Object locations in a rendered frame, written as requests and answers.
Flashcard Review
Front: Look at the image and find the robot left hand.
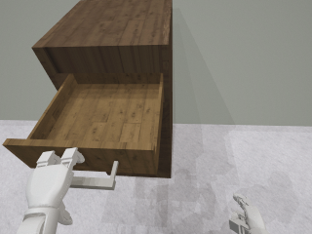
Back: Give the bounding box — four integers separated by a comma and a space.
25, 147, 85, 225

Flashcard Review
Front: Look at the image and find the handle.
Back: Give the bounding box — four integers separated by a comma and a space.
69, 161, 119, 191

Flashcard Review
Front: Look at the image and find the robot right hand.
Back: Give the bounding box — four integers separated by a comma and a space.
228, 193, 267, 234

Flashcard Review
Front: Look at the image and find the left robot forearm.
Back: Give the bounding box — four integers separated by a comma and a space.
16, 206, 60, 234

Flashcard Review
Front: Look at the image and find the drawer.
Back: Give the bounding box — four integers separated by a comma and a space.
2, 72, 164, 175

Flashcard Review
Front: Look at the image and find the cabinet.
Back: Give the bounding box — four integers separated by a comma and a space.
31, 0, 173, 178

